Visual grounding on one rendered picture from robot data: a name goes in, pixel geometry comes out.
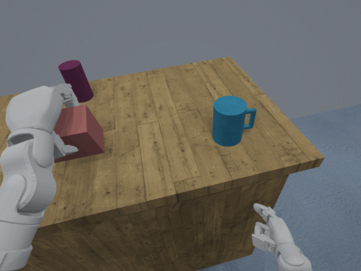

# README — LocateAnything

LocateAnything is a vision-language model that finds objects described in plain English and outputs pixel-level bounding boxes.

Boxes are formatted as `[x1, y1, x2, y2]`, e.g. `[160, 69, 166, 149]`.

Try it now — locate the left robot hand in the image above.
[6, 84, 80, 159]

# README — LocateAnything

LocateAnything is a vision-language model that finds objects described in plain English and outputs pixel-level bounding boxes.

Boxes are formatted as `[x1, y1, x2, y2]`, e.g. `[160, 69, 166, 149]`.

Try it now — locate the right robot forearm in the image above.
[275, 243, 312, 271]

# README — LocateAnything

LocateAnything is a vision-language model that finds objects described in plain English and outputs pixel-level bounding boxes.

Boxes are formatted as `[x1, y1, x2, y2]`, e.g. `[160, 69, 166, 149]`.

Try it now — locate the right robot hand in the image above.
[252, 203, 295, 256]

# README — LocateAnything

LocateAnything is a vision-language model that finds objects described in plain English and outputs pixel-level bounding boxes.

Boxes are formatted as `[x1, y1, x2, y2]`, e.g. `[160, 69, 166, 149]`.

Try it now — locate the left robot forearm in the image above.
[0, 128, 56, 271]

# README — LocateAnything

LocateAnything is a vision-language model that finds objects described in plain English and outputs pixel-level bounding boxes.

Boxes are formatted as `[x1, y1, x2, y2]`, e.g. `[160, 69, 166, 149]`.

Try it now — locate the sponge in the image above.
[54, 104, 105, 163]

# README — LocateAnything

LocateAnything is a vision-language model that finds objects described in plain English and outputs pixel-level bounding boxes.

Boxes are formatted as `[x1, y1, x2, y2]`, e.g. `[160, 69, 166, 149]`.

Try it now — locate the table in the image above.
[0, 56, 325, 271]

